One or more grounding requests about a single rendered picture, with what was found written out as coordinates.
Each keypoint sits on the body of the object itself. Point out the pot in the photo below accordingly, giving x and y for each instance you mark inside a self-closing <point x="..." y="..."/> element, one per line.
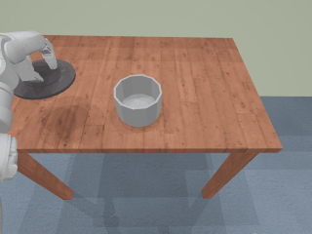
<point x="138" y="100"/>

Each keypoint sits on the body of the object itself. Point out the left robot forearm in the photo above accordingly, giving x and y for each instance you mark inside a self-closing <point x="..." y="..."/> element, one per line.
<point x="12" y="52"/>

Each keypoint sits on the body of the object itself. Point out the robot left hand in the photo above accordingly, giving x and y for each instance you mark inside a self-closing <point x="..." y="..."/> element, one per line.
<point x="34" y="41"/>

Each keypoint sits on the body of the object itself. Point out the lid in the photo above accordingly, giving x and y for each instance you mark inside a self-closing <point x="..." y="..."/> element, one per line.
<point x="58" y="81"/>

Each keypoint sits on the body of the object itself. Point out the left robot upper arm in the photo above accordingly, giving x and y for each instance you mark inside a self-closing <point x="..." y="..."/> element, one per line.
<point x="8" y="163"/>

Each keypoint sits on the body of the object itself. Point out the knob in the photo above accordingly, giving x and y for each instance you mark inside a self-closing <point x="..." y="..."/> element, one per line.
<point x="42" y="68"/>

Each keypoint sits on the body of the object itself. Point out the table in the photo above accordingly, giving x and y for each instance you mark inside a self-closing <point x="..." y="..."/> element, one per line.
<point x="209" y="105"/>

